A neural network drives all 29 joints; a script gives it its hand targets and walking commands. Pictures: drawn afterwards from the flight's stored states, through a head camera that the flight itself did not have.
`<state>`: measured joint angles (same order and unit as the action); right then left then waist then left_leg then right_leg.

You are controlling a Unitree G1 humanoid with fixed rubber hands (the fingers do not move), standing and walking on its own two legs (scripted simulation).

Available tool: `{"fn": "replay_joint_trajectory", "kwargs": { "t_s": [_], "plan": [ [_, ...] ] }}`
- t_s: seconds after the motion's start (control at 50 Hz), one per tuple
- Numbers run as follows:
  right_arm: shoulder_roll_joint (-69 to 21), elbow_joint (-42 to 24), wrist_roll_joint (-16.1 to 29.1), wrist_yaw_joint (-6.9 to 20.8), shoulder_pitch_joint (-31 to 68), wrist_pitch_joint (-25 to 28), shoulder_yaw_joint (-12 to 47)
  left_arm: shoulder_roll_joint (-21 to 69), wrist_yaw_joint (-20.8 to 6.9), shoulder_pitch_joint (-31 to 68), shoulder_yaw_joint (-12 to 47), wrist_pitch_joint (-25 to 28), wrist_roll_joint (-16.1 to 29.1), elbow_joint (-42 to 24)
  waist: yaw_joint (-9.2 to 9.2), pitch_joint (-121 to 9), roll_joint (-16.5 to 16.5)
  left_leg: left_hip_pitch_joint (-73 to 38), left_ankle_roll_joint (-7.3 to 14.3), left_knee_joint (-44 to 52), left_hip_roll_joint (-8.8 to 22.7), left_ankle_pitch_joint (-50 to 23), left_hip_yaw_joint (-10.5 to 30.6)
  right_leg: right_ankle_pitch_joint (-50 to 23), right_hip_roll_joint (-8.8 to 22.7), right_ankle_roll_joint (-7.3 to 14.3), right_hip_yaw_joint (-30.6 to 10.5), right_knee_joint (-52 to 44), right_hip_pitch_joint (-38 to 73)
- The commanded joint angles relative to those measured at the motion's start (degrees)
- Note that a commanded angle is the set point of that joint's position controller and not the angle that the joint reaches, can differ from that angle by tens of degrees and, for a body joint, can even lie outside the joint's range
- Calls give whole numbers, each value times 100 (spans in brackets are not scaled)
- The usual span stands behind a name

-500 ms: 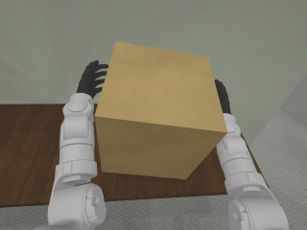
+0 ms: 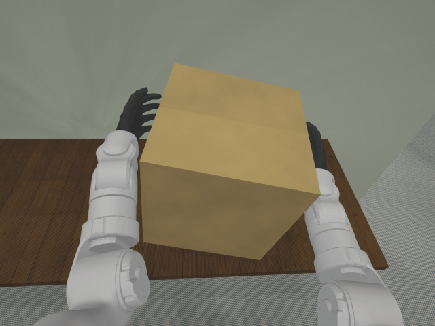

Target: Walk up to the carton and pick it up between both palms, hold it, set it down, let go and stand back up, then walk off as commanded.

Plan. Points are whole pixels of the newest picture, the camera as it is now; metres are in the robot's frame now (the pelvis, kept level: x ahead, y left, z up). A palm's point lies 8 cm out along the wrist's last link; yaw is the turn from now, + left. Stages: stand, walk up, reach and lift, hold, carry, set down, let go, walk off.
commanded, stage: set down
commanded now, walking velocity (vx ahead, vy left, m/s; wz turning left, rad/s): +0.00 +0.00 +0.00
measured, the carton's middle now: (219, 167) +0.39 -0.01 +0.07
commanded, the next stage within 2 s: none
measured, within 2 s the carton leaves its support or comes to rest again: rests again in 1.20 s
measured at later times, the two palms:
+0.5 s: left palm (135, 142) +0.42 +0.15 +0.11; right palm (310, 174) +0.35 -0.19 +0.08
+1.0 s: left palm (133, 146) +0.41 +0.15 +0.10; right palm (309, 176) +0.35 -0.19 +0.08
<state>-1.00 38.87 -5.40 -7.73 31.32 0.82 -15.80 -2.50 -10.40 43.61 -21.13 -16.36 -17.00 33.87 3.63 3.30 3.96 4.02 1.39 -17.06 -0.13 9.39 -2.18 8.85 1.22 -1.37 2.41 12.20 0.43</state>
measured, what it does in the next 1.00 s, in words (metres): stands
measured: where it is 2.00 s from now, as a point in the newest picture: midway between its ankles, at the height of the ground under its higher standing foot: outside the picture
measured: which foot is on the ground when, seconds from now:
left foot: down 0.00-1.00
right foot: down 0.00-1.00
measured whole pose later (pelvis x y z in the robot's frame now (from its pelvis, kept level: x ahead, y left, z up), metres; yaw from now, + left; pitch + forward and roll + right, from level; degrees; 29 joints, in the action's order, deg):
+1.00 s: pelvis +0.00 +0.00 +0.00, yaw -1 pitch -1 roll -1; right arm -4.1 42.3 -10.7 -7.3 30.1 7.5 -21.3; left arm -3.2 -11.8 43.0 -23.1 -6.3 -17.9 42.4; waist 2.0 3.4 4.6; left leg 6.3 1.2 -16.2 0.4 8.7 -3.6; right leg 8.3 1.0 -1.1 2.3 12.3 -2.8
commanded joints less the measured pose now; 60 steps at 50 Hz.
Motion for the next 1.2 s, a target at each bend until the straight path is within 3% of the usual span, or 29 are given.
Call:
{"fn": "replay_joint_trajectory", "kwargs": {
  "t_s": [0.0,0.04,0.08,0.1,0.14,0.2,0.26,0.3,0.32,0.4,0.44,0.54,0.6,0.62,0.66,0.68,0.7,0.74,0.8,0.82,0.84,0.86,0.9,0.96,1.0,1.04,1.06,1.1,1.18],
  "plan": [
    [-2451,-1203,-52,539,3568,518,1786,2620,-449,2415,1597,226,169,-131,44,-2204,-400,-1232,-345,-165,-117,-1868,-277,-1856,-341,-113,472,121,49],
    [-2470,-1236,-39,558,3591,586,1833,2675,-397,2311,1633,256,219,-64,10,-2316,-443,-1277,-368,-164,-81,-1987,-279,-1796,-370,-112,483,126,42],
    [-2597,-1271,-65,583,3720,627,1965,2618,-362,2370,1581,337,197,41,-227,-2327,-387,-1013,-346,-158,-120,-1941,-312,-1925,-346,-104,421,167,153],
    [-2624,-1234,-90,557,3669,625,1882,2597,-350,2439,1663,413,274,81,-121,-2357,-339,-938,-345,-147,-122,-1828,-311,-1925,-341,-130,427,178,140],
    [-2709,-1038,-149,571,3535,608,1867,2643,-361,2440,1660,439,207,144,-144,-2242,-438,-926,-360,-158,-118,-1858,-325,-1915,-352,-101,425,187,79],
    [-2637,-963,-210,559,3379,602,1811,2599,-376,2299,1488,472,158,338,-135,-2156,-296,-858,-294,-89,-118,-1695,-293,-1924,-311,-145,383,168,205],
    [-2826,-880,-245,491,3423,699,1845,2683,-367,2462,1686,595,271,81,-18,-2446,-380,-880,-339,-124,-111,-1854,-293,-2214,-319,-149,399,243,210],
    [-2717,-885,-173,509,3373,743,1773,2667,-349,2386,1791,608,281,177,40,-2437,-632,-941,-415,-194,-89,-2062,-308,-2183,-356,-130,411,265,119],
    [-2731,-786,-209,546,3273,754,1767,2691,-325,2354,1705,590,206,153,-29,-2376,-731,-914,-431,-201,-106,-2168,-303,-2176,-355,-89,416,252,109],
    [-2850,-886,-292,478,3183,758,1871,2589,-400,2222,1568,714,213,408,-109,-2308,-295,-696,-278,-105,-150,-1793,-337,-2305,-292,-190,316,218,371],
    [-2711,-792,-334,510,3270,771,1672,2670,-397,2344,1605,693,233,446,18,-2183,-436,-700,-359,-53,-100,-1751,-272,-1974,-329,-136,402,210,271],
    [-2775,-691,-351,572,3275,878,1646,2754,-319,2427,1640,851,171,380,-95,-2371,-586,-962,-411,-97,-66,-1992,-291,-1781,-400,-70,413,150,-78],
    [-2724,-674,-406,583,3322,860,1534,2717,-348,2315,1420,830,120,709,-131,-2085,-470,-758,-350,-18,-87,-1657,-296,-1630,-356,-106,389,126,52],
    [-2731,-647,-393,598,3208,816,1584,2627,-356,2277,1233,812,4,743,-237,-1934,-358,-769,-303,25,-70,-1591,-325,-1540,-358,-91,359,72,92],
    [-2701,-523,-479,597,3240,848,1344,2650,-342,2346,1281,857,47,737,-97,-1932,-420,-748,-316,71,-69,-1391,-298,-1291,-369,-88,392,47,-98],
    [-2674,-560,-549,601,3223,849,1281,2674,-371,2307,1299,895,79,755,-34,-1963,-283,-861,-314,65,-39,-1392,-308,-1300,-396,-66,429,41,-117],
    [-2784,-529,-563,607,3090,873,1342,2598,-363,2260,1204,915,-5,763,-125,-2035,-415,-820,-303,37,-84,-1394,-371,-1412,-337,-92,361,81,-54],
    [-2817,-455,-565,586,3080,918,1360,2694,-341,2327,1251,938,-5,702,-110,-2030,-460,-872,-317,12,-91,-1548,-331,-1498,-353,-118,388,85,-87],
    [-2964,-504,-611,543,3009,965,1410,2566,-370,2237,1214,1022,30,787,-137,-2137,-255,-574,-226,22,-110,-1391,-358,-1679,-292,-144,292,115,156],
    [-2944,-410,-626,574,2897,910,1388,2474,-394,2179,1061,1045,-66,831,-243,-1887,-296,-498,-196,104,-138,-1280,-415,-1584,-280,-167,279,106,180],
    [-2951,-381,-661,567,2909,948,1319,2513,-392,2181,1089,995,-62,915,-165,-1938,-424,-394,-238,63,-140,-1276,-396,-1600,-268,-155,297,145,201],
    [-2915,-352,-620,585,2930,904,1346,2498,-373,2266,1085,1009,-81,744,-261,-1999,-490,-474,-239,105,-135,-1245,-406,-1428,-290,-146,308,135,183],
    [-2858,-248,-645,577,2887,946,1205,2621,-343,2263,1217,1052,-52,714,-91,-1899,-527,-718,-303,76,-85,-1309,-330,-1237,-331,-111,343,82,-30],
    [-2754,-11,-689,593,2654,964,1086,2656,-336,2062,1159,1024,-140,855,-39,-1534,-642,-929,-353,58,-3,-1432,-274,-1103,-372,-58,415,22,-358],
    [-2703,-222,-668,588,2743,1013,1122,2571,-352,2037,1041,1036,-115,884,-150,-1625,-556,-893,-304,83,-22,-1371,-339,-988,-359,-57,381,-10,-304],
    [-2645,-175,-691,615,2764,1057,981,2619,-273,2059,1222,1124,-86,808,-87,-1860,-790,-945,-373,49,-30,-1406,-325,-906,-383,-17,431,15,-434],
    [-2754,-52,-734,613,2651,1039,1058,2584,-273,1980,1064,1103,-134,909,-204,-1616,-541,-787,-335,15,-50,-1497,-337,-997,-386,-65,388,20,-352],
    [-2642,78,-733,611,2520,964,1022,2587,-275,1938,1106,1089,-144,819,-93,-1590,-559,-902,-324,34,-37,-1504,-340,-1061,-370,-104,403,5,-371],
    [-2779,72,-719,589,2455,1042,1106,2529,-300,1897,1109,1216,-132,843,-89,-1734,-510,-871,-270,-1,-56,-1573,-349,-1321,-360,-122,352,78,-291]
  ]
}}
